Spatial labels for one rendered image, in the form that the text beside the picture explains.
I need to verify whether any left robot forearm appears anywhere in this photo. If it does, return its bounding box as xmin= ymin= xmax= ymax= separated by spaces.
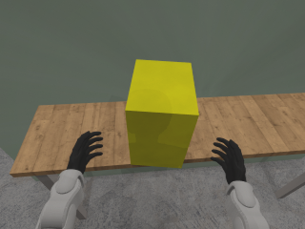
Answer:
xmin=35 ymin=169 xmax=85 ymax=229

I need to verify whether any robot right hand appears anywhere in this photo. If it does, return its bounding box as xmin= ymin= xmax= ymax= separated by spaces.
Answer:
xmin=210 ymin=137 xmax=247 ymax=185

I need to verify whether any table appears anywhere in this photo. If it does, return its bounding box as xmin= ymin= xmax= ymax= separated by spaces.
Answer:
xmin=10 ymin=93 xmax=305 ymax=220

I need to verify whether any robot left hand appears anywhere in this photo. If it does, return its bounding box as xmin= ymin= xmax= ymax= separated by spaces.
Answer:
xmin=66 ymin=131 xmax=103 ymax=175

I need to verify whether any right robot forearm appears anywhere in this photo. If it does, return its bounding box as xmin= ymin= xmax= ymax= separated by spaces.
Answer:
xmin=225 ymin=180 xmax=270 ymax=229

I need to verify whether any carton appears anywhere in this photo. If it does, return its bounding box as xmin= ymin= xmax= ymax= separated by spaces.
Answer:
xmin=125 ymin=59 xmax=199 ymax=169

